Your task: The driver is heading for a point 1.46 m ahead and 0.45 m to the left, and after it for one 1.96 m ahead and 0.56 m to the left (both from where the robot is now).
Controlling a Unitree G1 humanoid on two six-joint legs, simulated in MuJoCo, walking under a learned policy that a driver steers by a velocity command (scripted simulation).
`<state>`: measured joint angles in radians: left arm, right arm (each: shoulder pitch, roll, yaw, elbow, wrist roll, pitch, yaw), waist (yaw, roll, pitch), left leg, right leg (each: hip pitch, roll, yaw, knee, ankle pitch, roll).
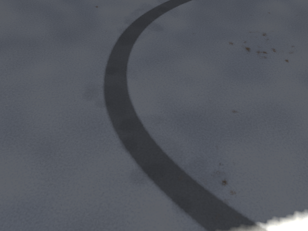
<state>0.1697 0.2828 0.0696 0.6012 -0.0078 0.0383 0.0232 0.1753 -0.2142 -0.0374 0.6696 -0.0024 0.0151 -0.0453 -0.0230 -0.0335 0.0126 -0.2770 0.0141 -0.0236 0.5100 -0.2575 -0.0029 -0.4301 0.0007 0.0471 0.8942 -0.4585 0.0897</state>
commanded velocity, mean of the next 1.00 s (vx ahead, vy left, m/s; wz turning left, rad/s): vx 0.00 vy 0.00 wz -0.04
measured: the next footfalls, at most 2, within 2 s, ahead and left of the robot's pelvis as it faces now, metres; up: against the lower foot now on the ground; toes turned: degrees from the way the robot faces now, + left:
right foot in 0.06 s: +0.03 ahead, -0.13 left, +0.00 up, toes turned +1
right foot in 1.76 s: +0.43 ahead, -0.11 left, +0.00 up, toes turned -2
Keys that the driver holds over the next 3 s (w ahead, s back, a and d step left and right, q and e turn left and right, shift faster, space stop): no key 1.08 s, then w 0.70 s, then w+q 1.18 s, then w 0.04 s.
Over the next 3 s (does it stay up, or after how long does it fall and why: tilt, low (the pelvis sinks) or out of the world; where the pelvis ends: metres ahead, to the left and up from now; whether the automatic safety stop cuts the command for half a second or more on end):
stays up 0.92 0.14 0.00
